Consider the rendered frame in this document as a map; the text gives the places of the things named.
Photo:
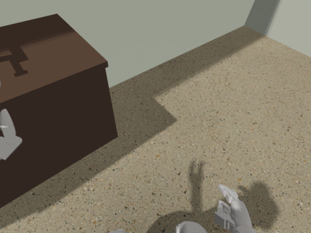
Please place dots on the robot left hand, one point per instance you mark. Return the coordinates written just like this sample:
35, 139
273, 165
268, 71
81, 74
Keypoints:
10, 141

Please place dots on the right robot thigh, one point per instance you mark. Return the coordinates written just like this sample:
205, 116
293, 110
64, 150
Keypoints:
189, 227

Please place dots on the counter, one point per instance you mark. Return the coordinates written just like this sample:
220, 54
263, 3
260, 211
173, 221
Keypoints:
55, 89

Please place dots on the robot right hand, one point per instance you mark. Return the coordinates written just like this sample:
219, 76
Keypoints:
232, 216

